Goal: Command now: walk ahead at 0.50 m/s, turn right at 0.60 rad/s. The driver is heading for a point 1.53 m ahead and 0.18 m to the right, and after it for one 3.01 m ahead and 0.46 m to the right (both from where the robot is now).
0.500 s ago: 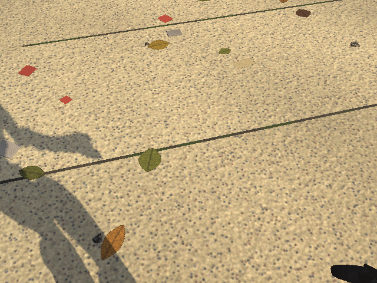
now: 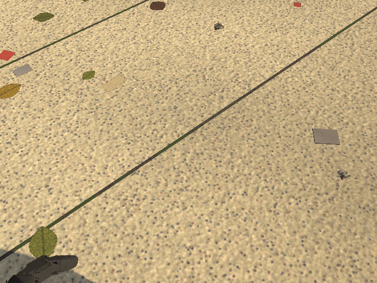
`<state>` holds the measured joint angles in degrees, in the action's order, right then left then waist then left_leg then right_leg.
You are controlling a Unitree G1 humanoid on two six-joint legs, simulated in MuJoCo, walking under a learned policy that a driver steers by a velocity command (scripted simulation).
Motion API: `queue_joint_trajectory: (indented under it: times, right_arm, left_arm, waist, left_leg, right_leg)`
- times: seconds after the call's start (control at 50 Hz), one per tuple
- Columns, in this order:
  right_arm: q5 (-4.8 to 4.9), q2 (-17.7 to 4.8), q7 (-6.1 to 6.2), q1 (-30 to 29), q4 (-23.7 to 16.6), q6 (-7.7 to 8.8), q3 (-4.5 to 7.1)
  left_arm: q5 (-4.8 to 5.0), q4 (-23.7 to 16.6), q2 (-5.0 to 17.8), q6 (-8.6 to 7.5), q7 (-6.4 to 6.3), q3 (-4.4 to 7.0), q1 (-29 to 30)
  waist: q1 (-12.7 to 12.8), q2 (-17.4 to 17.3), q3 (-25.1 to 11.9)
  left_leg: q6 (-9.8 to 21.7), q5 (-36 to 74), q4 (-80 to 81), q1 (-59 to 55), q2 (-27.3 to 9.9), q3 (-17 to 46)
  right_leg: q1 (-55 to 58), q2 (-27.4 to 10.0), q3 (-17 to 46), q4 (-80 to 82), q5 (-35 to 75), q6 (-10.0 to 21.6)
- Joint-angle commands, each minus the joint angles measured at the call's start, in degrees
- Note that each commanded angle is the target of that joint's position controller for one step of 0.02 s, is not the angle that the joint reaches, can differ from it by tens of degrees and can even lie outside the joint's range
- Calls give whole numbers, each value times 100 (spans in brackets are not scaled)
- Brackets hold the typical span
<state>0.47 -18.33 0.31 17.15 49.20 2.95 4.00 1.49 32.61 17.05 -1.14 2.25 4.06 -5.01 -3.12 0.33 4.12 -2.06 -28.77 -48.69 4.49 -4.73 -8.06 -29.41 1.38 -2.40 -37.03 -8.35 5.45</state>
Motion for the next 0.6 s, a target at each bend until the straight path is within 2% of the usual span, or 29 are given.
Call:
queue_joint_trajectory:
  times: [0.02, 0.04, 0.06, 0.08, 0.1, 0.14, 0.18, 0.22, 0.26, 0.32, 0.38, 0.4, 0.42, 0.44, 0.46, 0.48, 0.5, 0.52, 0.54, 0.56, 0.58, 0.6]
  right_arm:
    - [184, -814, -127, -632, -967, 458, 56]
    - [175, -733, -126, -764, -1022, 528, 8]
    - [29, -701, -85, -769, -946, 542, 14]
    - [-65, -740, -68, -693, -897, 487, 53]
    - [-75, -744, -82, -579, -909, 420, 65]
    - [-132, -615, -84, -542, -885, 314, 42]
    - [-159, -420, -74, -945, -1001, 264, -27]
    - [-150, -275, -98, -1408, -1107, 264, -92]
    - [-98, -225, -139, -1802, -1206, 288, -124]
    - [-16, -397, -181, -2047, -1329, 334, -66]
    - [-1, -587, -207, -1802, -1297, 394, 34]
    - [-14, -605, -201, -1478, -1205, 418, 70]
    - [-72, -716, -175, -991, -1083, 444, 144]
    - [-169, -969, -146, -230, -1017, 470, 212]
    - [-216, -1482, -169, 401, -752, 391, 362]
    - [-15, -1008, -228, 448, -738, 375, 269]
    - [15, -658, -209, 177, -793, 350, 172]
    - [-54, -555, -193, -90, -845, 313, 123]
    - [-91, -457, -181, -257, -811, 287, 86]
    - [-142, -361, -160, -322, -800, 294, 34]
    - [-137, -323, -153, -335, -766, 305, 20]
    - [-91, -311, -148, -297, -726, 316, 16]
  left_arm:
    - [-42, 10, 1156, -160, -57, 377, -1908]
    - [-35, 36, 1007, -209, -60, 323, -1636]
    - [-48, -6, 854, -220, -69, 266, -1224]
    - [-113, -76, 696, -227, -88, 200, -960]
    - [-156, -122, 745, -234, -111, 200, -848]
    - [-105, -51, 760, -262, -164, 202, -833]
    - [-88, 46, 897, -254, -246, 242, -976]
    - [-63, 145, 951, -226, -297, 258, -1129]
    - [-42, 248, 986, -196, -322, 271, -1311]
    - [9, 414, 953, -170, -322, 275, -1562]
    - [-12, 486, 876, -120, -343, 265, -1565]
    - [-27, 505, 795, -98, -341, 243, -1532]
    - [-56, 519, 590, -98, -329, 170, -1580]
    - [-126, 463, 273, -108, -310, 42, -1655]
    - [44, 392, -15, -165, -312, -50, -2452]
    - [93, 518, 485, -193, -336, 11, -2435]
    - [82, 478, 802, -191, -330, 95, -1784]
    - [8, 387, 795, -192, -344, 89, -1335]
    - [-75, 294, 721, -226, -333, 86, -1030]
    - [-96, 273, 625, -242, -301, 84, -1001]
    - [-74, 294, 526, -245, -274, 63, -1064]
    - [-68, 317, 422, -240, -255, 37, -1106]
  waist:
    - [1067, 695, -1973]
    - [853, 389, -1381]
    - [583, 40, -1009]
    - [383, 44, -827]
    - [239, 260, -790]
    - [163, 176, -672]
    - [265, 129, -489]
    - [442, 220, -393]
    - [616, 308, -339]
    - [691, 408, -320]
    - [526, 637, -377]
    - [365, 706, -452]
    - [153, 663, -740]
    - [-153, 167, -1461]
    - [102, -1756, -2122]
    - [-27, -1492, -1869]
    - [-163, -892, -1137]
    - [-109, -486, -795]
    - [-30, -385, -474]
    - [112, -458, -408]
    - [192, -624, -412]
    - [230, -663, -445]
  left_leg:
    - [209, -34, -3166, 4430, 332, 1363]
    - [291, 472, -2642, 4290, 97, 1321]
    - [255, 759, -2116, 3915, -83, 1313]
    - [229, 997, -1798, 3516, -198, 1333]
    - [146, 1061, -1647, 3242, -199, 1338]
    - [-49, 1189, -1136, 3045, -174, 1215]
    - [-193, 1810, -388, 3054, -60, 1113]
    - [-232, 2696, 559, 2810, 109, 1092]
    - [-227, 3305, 1268, 2447, 308, 1072]
    - [-141, 3353, 1762, 2251, 404, 1255]
    - [69, 2694, 1981, 2008, 407, 1292]
    - [191, 2610, 2135, 1619, 424, 1168]
    - [369, 2570, 2258, 857, 367, 1118]
    - [738, 2373, 2170, -447, -462, 1929]
    - [1741, 988, 2787, -2196, -1615, 4617]
    - [1811, -418, 3212, -2216, -1797, 5563]
    - [1580, -399, 3288, -1608, -1577, 4767]
    - [1431, 222, 3302, -1005, -1340, 4025]
    - [1426, 888, 3403, -474, -1137, 3530]
    - [1385, 1365, 3523, -134, -963, 3155]
    - [1399, 1705, 3623, 48, -863, 2932]
    - [1439, 1983, 3699, 103, -812, 2725]
  right_leg:
    - [5064, -1932, 4386, 2009, -1217, 1646]
    - [4233, -1686, 3646, 2017, -775, 1420]
    - [3405, -1448, 3109, 2051, -119, 1243]
    - [2850, -1264, 2724, 2183, 453, 1148]
    - [2455, -1253, 2684, 2279, 830, 1232]
    - [1944, -1129, 2297, 2369, 1333, 1251]
    - [1610, -924, 1972, 2426, 1332, 1151]
    - [1403, -689, 1737, 2393, 948, 942]
    - [1259, -603, 1731, 2348, 490, 778]
    - [1546, -759, 2146, 2049, 35, 667]
    - [2034, -948, 2567, 1522, 63, 547]
    - [2068, -899, 2552, 1284, 250, 464]
    - [2008, -649, 2366, 727, 644, 307]
    - [1480, -330, 1969, -745, 122, 90]
    - [-488, 505, 1185, -2681, -2015, -372]
    - [-1334, 226, 1403, -3521, -2455, -445]
    - [-1576, 22, 1412, -3747, -1959, -445]
    - [-1460, -166, 1181, -3664, -1589, -442]
    - [-1399, -314, 1113, -3328, -1316, -433]
    - [-1140, -485, 1060, -3048, -1112, -409]
    - [-933, -555, 969, -2800, -1037, -422]
    - [-857, -600, 870, -2552, -1041, -447]
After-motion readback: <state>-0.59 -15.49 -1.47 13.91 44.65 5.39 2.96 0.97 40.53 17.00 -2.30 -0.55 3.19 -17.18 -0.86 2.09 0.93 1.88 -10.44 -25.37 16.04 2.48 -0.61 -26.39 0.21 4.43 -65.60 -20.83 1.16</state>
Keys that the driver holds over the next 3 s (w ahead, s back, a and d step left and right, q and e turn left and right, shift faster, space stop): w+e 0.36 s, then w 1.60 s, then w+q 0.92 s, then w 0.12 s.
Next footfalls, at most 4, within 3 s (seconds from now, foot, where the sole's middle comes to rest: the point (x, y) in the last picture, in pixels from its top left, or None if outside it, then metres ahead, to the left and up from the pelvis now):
0.44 left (164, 280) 0.44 0.10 -0.75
0.94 right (253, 225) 0.62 -0.23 -0.75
1.44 left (208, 146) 0.97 -0.09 -0.75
1.98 right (275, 108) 1.17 -0.42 -0.75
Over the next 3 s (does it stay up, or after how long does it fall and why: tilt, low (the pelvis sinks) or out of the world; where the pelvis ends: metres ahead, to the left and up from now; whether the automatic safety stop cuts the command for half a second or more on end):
stays up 1.61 -0.35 0.01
